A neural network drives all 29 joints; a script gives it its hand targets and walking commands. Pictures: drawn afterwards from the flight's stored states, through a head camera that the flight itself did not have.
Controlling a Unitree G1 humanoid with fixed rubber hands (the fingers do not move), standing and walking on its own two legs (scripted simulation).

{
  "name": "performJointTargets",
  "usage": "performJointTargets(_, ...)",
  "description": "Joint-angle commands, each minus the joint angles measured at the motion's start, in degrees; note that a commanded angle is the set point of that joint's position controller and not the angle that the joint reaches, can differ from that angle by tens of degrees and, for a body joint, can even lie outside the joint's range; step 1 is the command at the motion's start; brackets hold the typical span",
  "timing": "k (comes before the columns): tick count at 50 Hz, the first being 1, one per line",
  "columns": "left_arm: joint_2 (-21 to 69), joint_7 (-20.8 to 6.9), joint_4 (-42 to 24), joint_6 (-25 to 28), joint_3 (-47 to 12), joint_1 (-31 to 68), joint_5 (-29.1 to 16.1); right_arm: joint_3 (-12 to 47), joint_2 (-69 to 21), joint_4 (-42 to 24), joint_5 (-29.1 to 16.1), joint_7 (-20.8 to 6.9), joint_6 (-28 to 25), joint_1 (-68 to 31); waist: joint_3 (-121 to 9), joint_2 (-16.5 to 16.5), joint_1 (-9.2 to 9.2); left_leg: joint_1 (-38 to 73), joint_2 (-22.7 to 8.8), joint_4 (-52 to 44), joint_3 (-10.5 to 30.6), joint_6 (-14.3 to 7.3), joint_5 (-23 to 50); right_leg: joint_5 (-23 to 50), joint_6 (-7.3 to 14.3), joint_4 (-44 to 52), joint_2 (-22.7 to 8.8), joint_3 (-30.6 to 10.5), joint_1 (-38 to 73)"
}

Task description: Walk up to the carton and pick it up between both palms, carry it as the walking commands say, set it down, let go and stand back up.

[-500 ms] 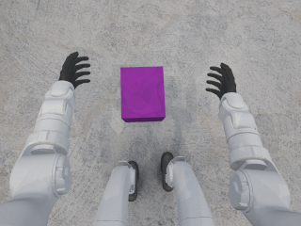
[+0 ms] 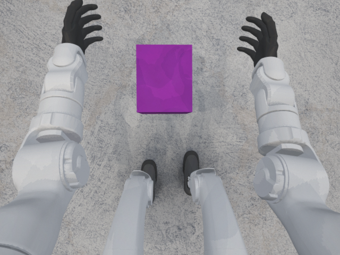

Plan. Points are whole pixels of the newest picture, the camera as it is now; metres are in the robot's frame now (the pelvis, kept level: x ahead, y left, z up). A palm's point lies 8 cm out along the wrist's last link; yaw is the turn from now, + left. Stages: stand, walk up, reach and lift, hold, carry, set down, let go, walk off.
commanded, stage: reach and lift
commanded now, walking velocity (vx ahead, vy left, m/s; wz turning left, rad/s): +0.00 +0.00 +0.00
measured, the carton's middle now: (164, 83) +0.52 +0.02 -0.56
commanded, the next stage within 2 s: none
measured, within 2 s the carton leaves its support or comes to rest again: neither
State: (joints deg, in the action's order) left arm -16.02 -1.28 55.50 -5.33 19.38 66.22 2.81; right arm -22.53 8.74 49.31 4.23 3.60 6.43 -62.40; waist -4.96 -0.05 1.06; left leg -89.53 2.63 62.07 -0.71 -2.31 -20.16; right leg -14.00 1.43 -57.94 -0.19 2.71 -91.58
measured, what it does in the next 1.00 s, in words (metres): lowers itself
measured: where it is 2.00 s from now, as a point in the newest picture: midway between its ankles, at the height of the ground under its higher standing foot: (169, 185)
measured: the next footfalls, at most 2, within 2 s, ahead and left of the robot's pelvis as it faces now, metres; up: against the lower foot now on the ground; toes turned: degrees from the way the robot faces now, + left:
none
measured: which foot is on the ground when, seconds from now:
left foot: down 0.00-1.00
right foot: down 0.00-1.00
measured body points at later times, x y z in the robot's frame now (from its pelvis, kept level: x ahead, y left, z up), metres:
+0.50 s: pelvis -0.03 +0.00 -0.15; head +0.31 +0.01 +0.15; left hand +0.53 +0.19 -0.27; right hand +0.51 -0.19 -0.27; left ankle +0.04 +0.09 -0.62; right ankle +0.08 -0.11 -0.62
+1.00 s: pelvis -0.05 -0.01 -0.26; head +0.31 +0.00 +0.01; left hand +0.52 +0.19 -0.41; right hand +0.51 -0.18 -0.42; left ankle +0.04 +0.09 -0.62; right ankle +0.08 -0.11 -0.62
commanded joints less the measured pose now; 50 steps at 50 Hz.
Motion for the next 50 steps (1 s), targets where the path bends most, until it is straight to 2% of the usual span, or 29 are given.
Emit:
performJointTargets(1, -6.0, 0.0, -4.7, 1.1, 0.5, 12.3, 0.4, -0.3, 4.1, -4.5, 0.4, -0.1, -1.0, -11.6, -53.3, -1.1, -0.56, 14.5, 1.1, -1.9, 2.6, 3.0, 20.9, 23.0, -2.1, -6.0, 2.9, -4.2, 39.2)
performJointTargets(11, -7.6, 1.7, -3.5, 0.6, -2.8, 17.8, -2.5, 0.4, 7.4, -2.0, -1.6, 1.6, -0.8, -16.9, -56.4, -3.0, 0.04, 10.6, 1.2, 12.8, 2.7, 3.8, 15.5, 13.3, -2.2, -20.1, 4.2, -2.8, 23.5)
performJointTargets(20, -10.0, 4.5, -4.5, -0.9, -6.6, 21.6, -6.8, 5.4, 10.8, -2.5, -7.2, 3.3, 0.8, -22.8, -62.1, -1.8, -0.83, 4.7, 1.4, 24.1, 2.1, 3.7, 11.4, 10.4, -1.9, -32.3, 4.4, -2.1, 18.5)
performJointTargets(30, -11.9, 5.8, -1.5, -1.2, -9.0, 25.8, -9.6, 8.1, 12.9, 2.2, -10.4, 4.7, 1.4, -26.8, -57.0, -1.8, -1.03, -4.7, 0.4, 33.4, 1.7, 3.3, 4.5, 5.5, -1.2, -41.9, 3.8, -2.4, 11.3)
performJointTargets(40, -13.5, 5.8, 2.4, -0.3, -12.0, 30.3, -12.8, 10.0, 14.3, 6.1, -12.6, 5.7, 0.0, -32.0, -53.2, -1.4, -1.05, -11.5, -0.4, 41.5, 1.5, 2.6, 1.2, 4.3, -1.1, -50.4, 2.9, -2.7, 9.9)
performJointTargets(50, -14.4, 5.9, 5.8, 1.3, -14.9, 33.4, -15.0, 12.8, 15.7, 10.6, -15.3, 5.6, -2.1, -35.5, -47.6, -0.6, -1.23, -15.1, -1.0, 48.4, 2.4, 2.2, 0.8, 5.3, -0.8, -57.5, 2.1, -3.9, 8.2)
